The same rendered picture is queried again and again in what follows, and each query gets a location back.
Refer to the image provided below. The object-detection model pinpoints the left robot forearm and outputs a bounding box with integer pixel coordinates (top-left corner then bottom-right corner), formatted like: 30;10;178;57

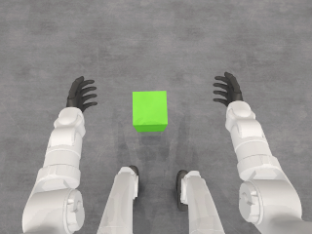
21;107;86;232

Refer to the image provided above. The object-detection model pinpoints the right robot hand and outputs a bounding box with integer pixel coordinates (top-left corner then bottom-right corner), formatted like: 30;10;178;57
213;71;244;107

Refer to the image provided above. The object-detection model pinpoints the left robot hand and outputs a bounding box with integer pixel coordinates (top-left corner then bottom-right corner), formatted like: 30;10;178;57
66;76;98;113

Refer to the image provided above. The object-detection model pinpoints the carton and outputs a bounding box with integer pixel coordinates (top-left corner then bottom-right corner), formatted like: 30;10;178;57
133;91;168;133

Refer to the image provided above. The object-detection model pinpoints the left robot upper arm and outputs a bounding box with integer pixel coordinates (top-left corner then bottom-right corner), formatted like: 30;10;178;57
20;187;85;234

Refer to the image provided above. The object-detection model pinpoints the left robot shin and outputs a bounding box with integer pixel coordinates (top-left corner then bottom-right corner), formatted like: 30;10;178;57
114;167;135;179

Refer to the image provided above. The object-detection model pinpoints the right robot upper arm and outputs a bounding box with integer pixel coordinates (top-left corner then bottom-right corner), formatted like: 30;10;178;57
239;178;312;234

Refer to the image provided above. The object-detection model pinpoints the right robot forearm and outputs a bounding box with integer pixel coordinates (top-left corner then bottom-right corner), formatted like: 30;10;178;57
225;100;302;216

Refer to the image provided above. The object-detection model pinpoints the robot left foot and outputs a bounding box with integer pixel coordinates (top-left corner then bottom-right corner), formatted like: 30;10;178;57
129;165;139;206

